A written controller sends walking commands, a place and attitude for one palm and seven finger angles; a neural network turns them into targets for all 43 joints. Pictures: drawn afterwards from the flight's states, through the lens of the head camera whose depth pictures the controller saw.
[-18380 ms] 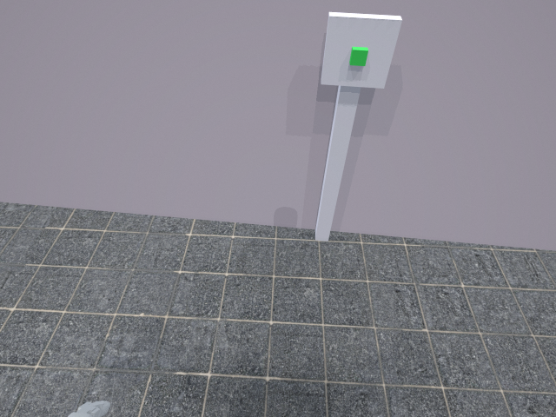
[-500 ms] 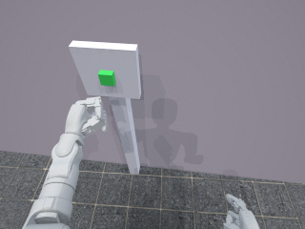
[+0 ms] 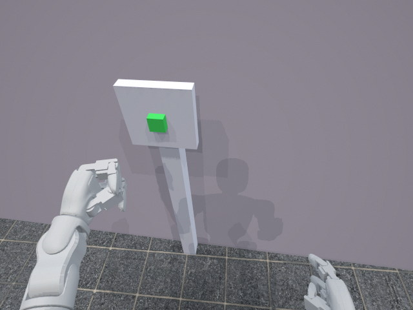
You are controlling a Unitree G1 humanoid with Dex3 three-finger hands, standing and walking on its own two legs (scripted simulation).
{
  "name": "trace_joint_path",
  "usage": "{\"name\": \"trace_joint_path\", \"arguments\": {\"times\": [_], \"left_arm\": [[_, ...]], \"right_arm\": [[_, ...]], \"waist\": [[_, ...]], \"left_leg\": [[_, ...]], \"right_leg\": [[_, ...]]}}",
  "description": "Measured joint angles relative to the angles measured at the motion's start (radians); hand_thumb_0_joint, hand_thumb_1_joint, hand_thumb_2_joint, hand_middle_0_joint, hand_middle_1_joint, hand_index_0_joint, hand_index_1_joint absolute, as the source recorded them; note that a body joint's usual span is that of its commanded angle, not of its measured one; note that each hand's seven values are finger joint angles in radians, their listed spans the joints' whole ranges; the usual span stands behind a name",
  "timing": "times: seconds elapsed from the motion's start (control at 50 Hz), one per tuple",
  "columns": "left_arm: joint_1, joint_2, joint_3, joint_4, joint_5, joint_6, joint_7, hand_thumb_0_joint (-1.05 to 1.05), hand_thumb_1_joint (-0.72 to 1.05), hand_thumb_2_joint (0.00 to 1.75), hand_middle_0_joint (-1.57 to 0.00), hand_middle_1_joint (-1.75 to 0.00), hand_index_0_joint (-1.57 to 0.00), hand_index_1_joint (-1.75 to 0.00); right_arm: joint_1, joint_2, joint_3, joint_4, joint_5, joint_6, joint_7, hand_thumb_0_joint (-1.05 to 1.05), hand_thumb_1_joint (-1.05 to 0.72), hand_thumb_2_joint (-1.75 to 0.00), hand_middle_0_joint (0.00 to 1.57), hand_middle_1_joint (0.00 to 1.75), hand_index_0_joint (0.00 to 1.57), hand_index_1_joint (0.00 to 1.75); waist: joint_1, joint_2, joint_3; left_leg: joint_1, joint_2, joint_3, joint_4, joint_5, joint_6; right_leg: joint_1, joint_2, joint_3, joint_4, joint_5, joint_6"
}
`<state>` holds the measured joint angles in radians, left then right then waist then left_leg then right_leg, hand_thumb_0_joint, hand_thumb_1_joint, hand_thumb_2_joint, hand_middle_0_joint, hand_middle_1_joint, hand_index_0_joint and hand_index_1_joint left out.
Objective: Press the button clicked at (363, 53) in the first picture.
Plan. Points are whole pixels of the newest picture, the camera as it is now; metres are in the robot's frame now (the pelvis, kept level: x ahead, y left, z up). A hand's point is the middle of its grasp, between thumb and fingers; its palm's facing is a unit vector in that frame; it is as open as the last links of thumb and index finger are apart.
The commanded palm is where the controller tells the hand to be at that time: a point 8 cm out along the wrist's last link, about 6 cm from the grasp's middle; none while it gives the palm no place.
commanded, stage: draw the hand back to the body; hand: left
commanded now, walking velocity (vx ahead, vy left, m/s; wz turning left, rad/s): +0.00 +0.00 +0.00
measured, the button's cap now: (157, 122) +0.50 +0.16 +0.11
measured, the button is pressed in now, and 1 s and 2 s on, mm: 0 0 0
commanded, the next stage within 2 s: step back with the hand held close in 0.94 s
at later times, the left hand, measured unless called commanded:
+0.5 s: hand (62, 212) +0.22 +0.24 +0.16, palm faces +0.37 -0.86 -0.34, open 3.1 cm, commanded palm +0.16 +0.28 +0.18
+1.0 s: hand (35, 224) +0.19 +0.25 +0.18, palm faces +0.44 -0.82 -0.37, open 3.1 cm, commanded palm +0.13 +0.29 +0.19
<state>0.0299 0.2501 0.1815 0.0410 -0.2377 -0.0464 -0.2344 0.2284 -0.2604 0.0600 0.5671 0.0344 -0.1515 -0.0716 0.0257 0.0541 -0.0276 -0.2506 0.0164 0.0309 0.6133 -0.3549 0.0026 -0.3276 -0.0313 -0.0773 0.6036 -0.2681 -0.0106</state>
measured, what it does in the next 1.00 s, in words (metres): stands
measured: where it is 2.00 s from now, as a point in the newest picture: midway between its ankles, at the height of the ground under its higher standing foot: outside the picture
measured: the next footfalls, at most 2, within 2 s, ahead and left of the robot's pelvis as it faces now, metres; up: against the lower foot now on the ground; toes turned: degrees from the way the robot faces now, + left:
right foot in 1.92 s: -0.05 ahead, -0.10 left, +0.00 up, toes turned +3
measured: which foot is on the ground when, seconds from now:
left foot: down 0.00-1.00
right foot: down 0.00-1.00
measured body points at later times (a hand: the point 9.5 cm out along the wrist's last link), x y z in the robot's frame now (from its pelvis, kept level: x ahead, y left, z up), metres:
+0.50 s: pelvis +0.01 +0.01 +0.02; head -0.01 -0.01 +0.46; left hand +0.19 +0.28 +0.18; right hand +0.20 -0.20 -0.07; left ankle -0.02 +0.12 -0.73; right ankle +0.03 -0.11 -0.73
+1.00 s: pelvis +0.01 +0.01 +0.01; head -0.02 -0.01 +0.46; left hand +0.16 +0.29 +0.20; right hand +0.20 -0.20 -0.06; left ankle -0.02 +0.12 -0.73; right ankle +0.03 -0.11 -0.73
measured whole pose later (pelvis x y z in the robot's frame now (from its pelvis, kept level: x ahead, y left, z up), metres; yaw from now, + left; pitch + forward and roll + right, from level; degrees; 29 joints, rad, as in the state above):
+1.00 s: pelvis +0.01 +0.01 +0.01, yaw -1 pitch -6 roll -1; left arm 0.51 0.30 0.28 -0.47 -0.03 -0.10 0.12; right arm 0.21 -0.21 0.04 0.63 -0.02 -0.15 -0.07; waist 0.08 0.06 0.04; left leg -0.03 0.01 0.04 0.44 -0.29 0.01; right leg -0.10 -0.02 -0.07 0.40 -0.19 0.00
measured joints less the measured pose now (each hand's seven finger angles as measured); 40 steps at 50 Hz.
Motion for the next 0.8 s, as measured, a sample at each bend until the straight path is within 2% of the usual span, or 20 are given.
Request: {"name": "trace_joint_path", "arguments": {"times": [0.04, 0.1, 0.16, 0.22, 0.34, 0.62, 0.72, 0.8], "left_arm": [[0.042, 0.012, -0.019, -0.065, 0.058, -0.004, 0.091, 0.02, 0.89, 0.90, -1.30, -1.50, -1.30, -1.50], [0.113, 0.013, -0.040, -0.150, 0.116, -0.016, 0.199, 0.02, 0.89, 0.90, -1.30, -1.50, -1.30, -1.50], [0.171, 0.009, -0.047, -0.204, 0.151, -0.023, 0.262, 0.02, 0.89, 0.90, -1.30, -1.50, -1.30, -1.50], [0.216, 0.012, -0.042, -0.239, 0.173, -0.025, 0.297, 0.02, 0.89, 0.90, -1.30, -1.50, -1.30, -1.50], [0.294, 0.023, -0.011, -0.310, 0.192, -0.027, 0.328, 0.02, 0.89, 0.90, -1.30, -1.50, -1.30, -1.50], [0.463, 0.051, 0.079, -0.479, 0.200, -0.043, 0.341, 0.02, 0.89, 0.90, -1.30, -1.50, -1.30, -1.50], [0.502, 0.063, 0.114, -0.519, 0.199, -0.054, 0.344, 0.02, 0.89, 0.90, -1.30, -1.50, -1.30, -1.50], [0.494, 0.052, 0.112, -0.516, 0.202, -0.056, 0.348, 0.01, 0.89, 0.90, -1.30, -1.50, -1.30, -1.50]], "right_arm": [[-0.020, 0.009, -0.002, 0.012, -0.013, -0.008, -0.008, 0.01, -0.91, -0.90, 0.20, 0.30, 0.20, 0.30], [-0.037, 0.019, -0.004, 0.025, -0.025, -0.003, -0.014, 0.01, -0.91, -0.90, 0.20, 0.30, 0.20, 0.30], [-0.043, 0.023, -0.004, 0.037, -0.035, 0.008, -0.015, 0.01, -0.91, -0.90, 0.20, 0.30, 0.20, 0.30], [-0.044, 0.028, -0.004, 0.049, -0.042, 0.021, -0.015, 0.01, -0.91, -0.90, 0.20, 0.30, 0.20, 0.30], [-0.036, 0.037, -0.006, 0.065, -0.052, 0.034, -0.008, 0.01, -0.91, -0.90, 0.20, 0.30, 0.20, 0.30], [-0.017, 0.040, -0.026, 0.060, -0.056, 0.032, 0.008, 0.01, -0.91, -0.90, 0.20, 0.30, 0.20, 0.30], [-0.016, 0.041, -0.030, 0.057, -0.054, 0.023, 0.005, 0.01, -0.91, -0.90, 0.20, 0.30, 0.20, 0.30], [-0.020, 0.039, -0.031, 0.058, -0.053, 0.018, 0.002, 0.01, -0.91, -0.90, 0.20, 0.30, 0.20, 0.30]], "waist": [[0.003, -0.001, 0.014], [0.011, -0.005, 0.032], [0.019, -0.004, 0.047], [0.027, -0.002, 0.058], [0.033, 0.008, 0.066], [0.043, 0.020, 0.052], [0.051, 0.019, 0.049], [0.057, 0.018, 0.055]], "left_leg": [[0.031, 0.002, 0.000, -0.028, 0.012, -0.002], [0.078, 0.004, 0.000, -0.080, 0.036, -0.001], [0.120, 0.003, 0.000, -0.126, 0.055, 0.000], [0.154, 0.001, 0.000, -0.161, 0.069, 0.001], [0.199, -0.002, 0.002, -0.197, 0.078, 0.004], [0.224, -0.003, 0.011, -0.194, 0.061, 0.010], [0.224, -0.002, 0.012, -0.186, 0.057, 0.011], [0.221, -0.004, 0.009, -0.180, 0.058, 0.012]], "right_leg": [[0.033, 0.004, -0.001, -0.032, 0.014, 0.000], [0.082, 0.009, -0.001, -0.088, 0.039, 0.000], [0.125, 0.010, -0.003, -0.135, 0.059, 0.001], [0.159, 0.010, -0.003, -0.168, 0.071, 0.002], [0.204, 0.009, -0.002, -0.204, 0.080, 0.007], [0.228, 0.008, 0.008, -0.207, 0.072, 0.016], [0.230, 0.009, 0.009, -0.204, 0.070, 0.017], [0.230, 0.008, 0.006, -0.202, 0.073, 0.017]]}}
